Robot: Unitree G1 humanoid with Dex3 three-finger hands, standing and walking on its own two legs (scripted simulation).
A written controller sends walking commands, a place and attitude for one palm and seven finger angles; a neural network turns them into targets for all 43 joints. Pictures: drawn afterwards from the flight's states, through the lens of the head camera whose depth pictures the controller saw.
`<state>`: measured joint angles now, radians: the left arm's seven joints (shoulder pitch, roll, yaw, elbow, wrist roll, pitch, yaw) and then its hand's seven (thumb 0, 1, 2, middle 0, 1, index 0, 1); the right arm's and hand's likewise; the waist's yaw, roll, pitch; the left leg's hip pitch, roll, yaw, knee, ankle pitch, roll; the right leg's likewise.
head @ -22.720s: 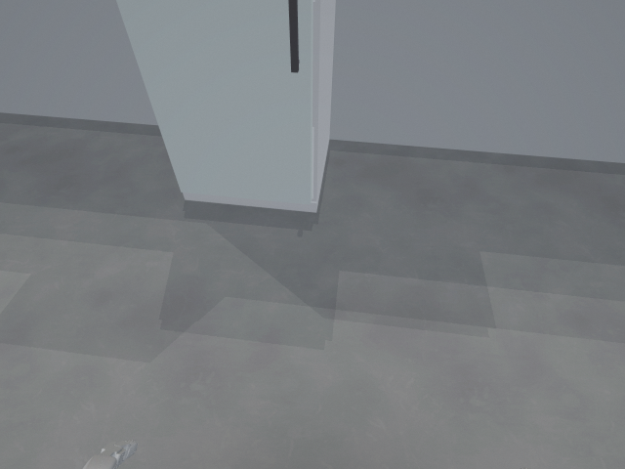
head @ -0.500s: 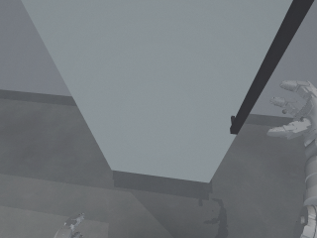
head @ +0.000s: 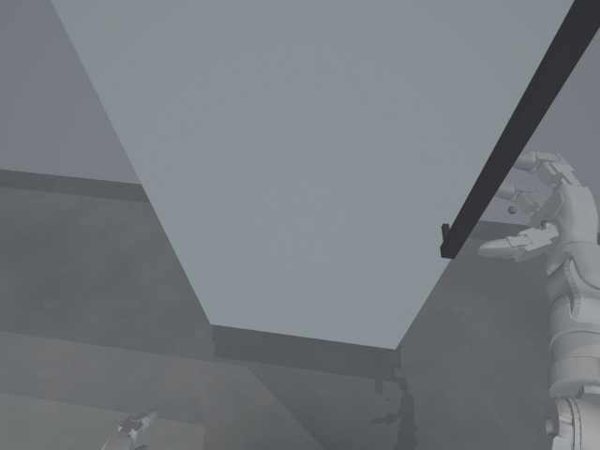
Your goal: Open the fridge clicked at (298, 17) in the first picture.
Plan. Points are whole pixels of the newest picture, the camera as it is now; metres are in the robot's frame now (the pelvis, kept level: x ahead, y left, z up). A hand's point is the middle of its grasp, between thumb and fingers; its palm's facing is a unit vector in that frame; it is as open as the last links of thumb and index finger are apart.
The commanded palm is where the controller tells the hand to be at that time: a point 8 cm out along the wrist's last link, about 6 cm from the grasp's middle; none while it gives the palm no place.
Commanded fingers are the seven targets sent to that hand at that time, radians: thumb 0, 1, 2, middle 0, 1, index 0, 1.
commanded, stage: feel for the door with the fingertips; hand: right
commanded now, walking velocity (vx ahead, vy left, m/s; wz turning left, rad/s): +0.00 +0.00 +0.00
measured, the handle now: (494, 155) +0.47 -0.20 +0.16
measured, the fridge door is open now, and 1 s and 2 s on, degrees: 0 0 0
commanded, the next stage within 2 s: slide the fingers in behind the handle in 0.54 s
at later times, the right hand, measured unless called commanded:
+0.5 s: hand (515, 199) +0.42 -0.22 +0.13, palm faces +0.02 +1.00 +0.01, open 14.0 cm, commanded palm +0.40 -0.28 +0.12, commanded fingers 0.00 0.50 -0.30 0.30 1.20 0.30 1.20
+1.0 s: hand (515, 198) +0.43 -0.23 +0.12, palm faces +0.02 +1.00 +0.01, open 13.6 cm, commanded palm +0.40 -0.27 +0.12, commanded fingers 0.00 0.50 -0.30 0.30 1.20 0.30 1.20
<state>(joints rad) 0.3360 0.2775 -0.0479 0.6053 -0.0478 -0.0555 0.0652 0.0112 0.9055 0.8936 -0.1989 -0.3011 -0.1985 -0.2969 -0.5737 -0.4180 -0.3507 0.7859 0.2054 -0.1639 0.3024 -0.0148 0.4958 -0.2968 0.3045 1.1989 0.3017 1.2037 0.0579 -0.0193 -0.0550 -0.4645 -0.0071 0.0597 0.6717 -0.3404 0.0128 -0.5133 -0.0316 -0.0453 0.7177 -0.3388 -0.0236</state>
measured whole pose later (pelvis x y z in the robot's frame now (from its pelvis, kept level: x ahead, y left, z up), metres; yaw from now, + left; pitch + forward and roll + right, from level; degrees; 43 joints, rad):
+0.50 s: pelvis -0.01 +0.00 +0.00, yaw -1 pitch +8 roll +1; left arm 0.33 0.29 -0.05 0.63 -0.05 -0.05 0.08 0.01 0.91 0.89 -0.20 -0.30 -0.20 -0.30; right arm -0.69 -0.46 -0.34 0.93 0.21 -0.19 0.34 -0.01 0.50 -0.30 0.30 1.20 0.30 1.20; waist 0.06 -0.02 -0.05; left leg -0.48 -0.01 0.07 0.68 -0.34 0.02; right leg -0.53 -0.03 -0.03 0.73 -0.33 -0.02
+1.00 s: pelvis -0.01 -0.01 +0.00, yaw +0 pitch +9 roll +2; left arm 0.38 0.28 -0.05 0.63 -0.04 -0.04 0.06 0.01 0.91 0.89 -0.20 -0.30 -0.20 -0.30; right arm -0.73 -0.46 -0.34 0.98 0.19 -0.22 0.31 -0.01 0.50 -0.30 0.36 1.23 0.36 1.24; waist 0.07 -0.02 -0.06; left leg -0.53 0.00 0.06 0.70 -0.33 0.00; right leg -0.58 -0.03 -0.05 0.75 -0.33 -0.04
